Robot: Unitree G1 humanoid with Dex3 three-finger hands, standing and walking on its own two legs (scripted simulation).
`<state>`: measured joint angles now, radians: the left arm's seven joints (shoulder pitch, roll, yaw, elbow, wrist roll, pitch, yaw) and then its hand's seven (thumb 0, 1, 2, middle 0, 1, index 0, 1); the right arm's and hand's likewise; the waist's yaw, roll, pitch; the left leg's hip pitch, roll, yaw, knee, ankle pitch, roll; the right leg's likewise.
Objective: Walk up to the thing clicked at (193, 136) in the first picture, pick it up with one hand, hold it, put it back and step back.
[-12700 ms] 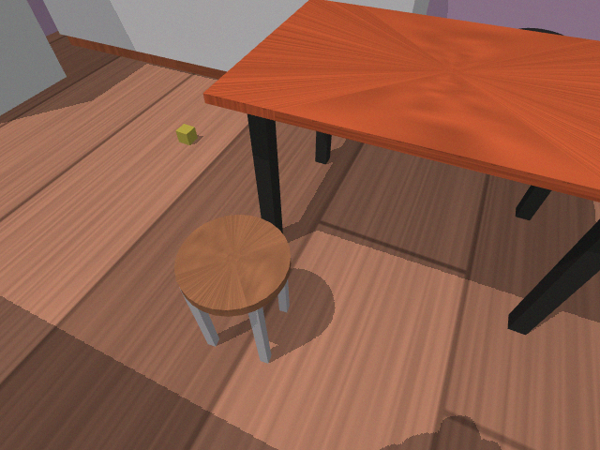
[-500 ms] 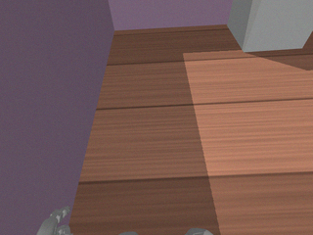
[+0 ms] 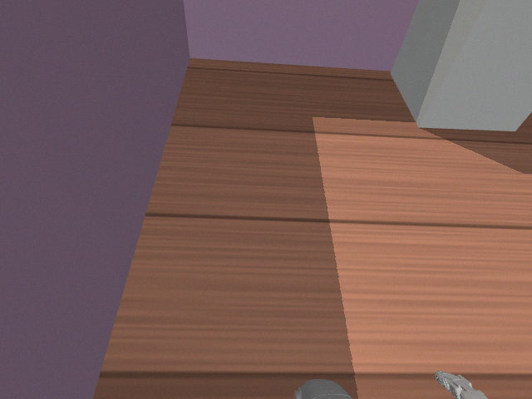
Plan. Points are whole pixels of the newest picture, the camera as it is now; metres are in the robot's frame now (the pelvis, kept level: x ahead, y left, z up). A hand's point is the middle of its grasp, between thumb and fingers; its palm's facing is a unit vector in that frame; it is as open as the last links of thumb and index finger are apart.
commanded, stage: walk up
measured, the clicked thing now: out of the picture +0.52 -1.49 -0.73
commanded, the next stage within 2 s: none
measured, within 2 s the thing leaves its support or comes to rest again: neither
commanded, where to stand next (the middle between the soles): +0.66 -0.03 m, yaw +1 degrees
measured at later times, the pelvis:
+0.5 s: pelvis +0.21 -0.05 +0.00, yaw +1 degrees
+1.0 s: pelvis +0.40 -0.02 +0.00, yaw -10 degrees
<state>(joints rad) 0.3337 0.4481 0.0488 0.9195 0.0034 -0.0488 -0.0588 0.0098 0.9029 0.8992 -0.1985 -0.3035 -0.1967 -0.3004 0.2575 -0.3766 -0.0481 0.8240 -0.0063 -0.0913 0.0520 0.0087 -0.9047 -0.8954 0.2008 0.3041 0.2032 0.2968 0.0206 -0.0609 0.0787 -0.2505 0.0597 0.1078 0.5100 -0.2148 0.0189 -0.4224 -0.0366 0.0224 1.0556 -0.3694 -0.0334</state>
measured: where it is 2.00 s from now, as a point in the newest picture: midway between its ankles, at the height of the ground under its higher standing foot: (234, 280)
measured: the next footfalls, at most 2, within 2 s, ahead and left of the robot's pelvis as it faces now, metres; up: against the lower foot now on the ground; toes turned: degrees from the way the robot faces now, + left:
right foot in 0.24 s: +0.26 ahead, -0.17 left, +0.00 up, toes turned -5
left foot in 0.66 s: +0.42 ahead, +0.10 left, +0.00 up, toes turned +7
